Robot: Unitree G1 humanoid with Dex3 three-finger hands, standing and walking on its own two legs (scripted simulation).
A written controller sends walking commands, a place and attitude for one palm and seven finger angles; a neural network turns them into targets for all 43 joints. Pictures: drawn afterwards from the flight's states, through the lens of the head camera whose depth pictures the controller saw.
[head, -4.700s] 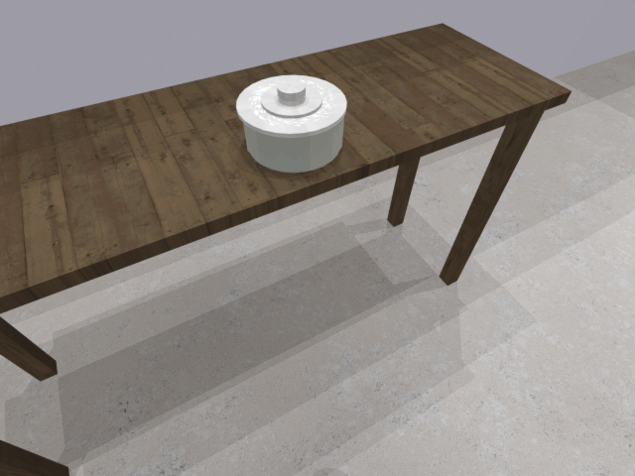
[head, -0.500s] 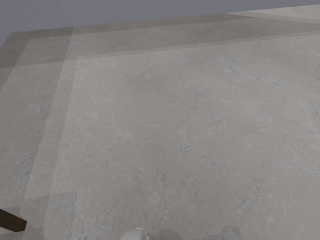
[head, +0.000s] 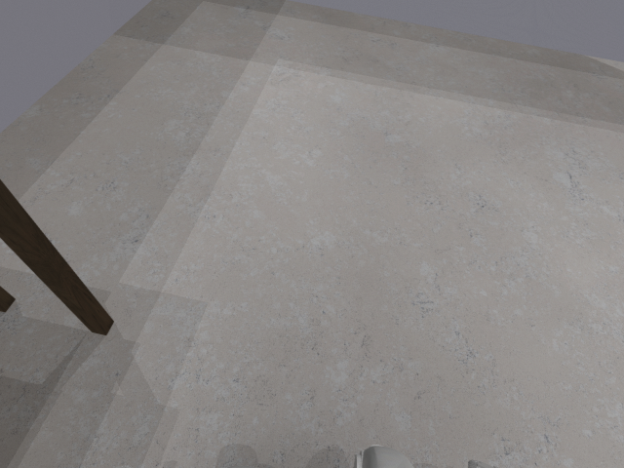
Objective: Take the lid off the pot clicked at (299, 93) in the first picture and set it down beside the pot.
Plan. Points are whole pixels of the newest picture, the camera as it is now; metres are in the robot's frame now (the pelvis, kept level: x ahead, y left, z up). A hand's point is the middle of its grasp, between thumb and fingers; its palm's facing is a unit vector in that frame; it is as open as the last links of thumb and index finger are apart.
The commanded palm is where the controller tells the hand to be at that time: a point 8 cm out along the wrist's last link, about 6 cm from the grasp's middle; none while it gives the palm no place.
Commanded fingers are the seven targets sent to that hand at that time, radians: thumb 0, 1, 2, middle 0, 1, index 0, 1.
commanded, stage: turn to face it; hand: left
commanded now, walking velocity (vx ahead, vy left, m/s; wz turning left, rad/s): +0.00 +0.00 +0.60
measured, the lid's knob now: out of the picture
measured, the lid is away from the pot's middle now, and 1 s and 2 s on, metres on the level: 0.00 0.00 0.00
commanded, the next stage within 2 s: none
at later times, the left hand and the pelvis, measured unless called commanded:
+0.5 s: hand out of the picture +0.02 +0.15 -0.14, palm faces +0.30 -0.91 -0.30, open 7.4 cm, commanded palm none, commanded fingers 0.00 0.90 0.90 -0.20 -0.30 -0.20 -0.30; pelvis +0.00 -0.06 +0.00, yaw +18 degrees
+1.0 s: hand out of the picture -0.08 +0.22 -0.16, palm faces +0.60 -0.76 -0.26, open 7.4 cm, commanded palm none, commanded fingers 0.00 0.90 0.90 -0.20 -0.30 -0.20 -0.30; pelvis -0.02 -0.01 +0.00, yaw +36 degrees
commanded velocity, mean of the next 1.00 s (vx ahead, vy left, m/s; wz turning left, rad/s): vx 0.00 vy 0.00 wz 0.60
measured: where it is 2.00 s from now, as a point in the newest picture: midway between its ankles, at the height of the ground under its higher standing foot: outside the picture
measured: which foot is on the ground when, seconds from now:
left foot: down 0.00-0.26, up 0.28-0.72, down 0.74-1.00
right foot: up 0.00-0.24, down 0.26-0.74, up 0.76-1.00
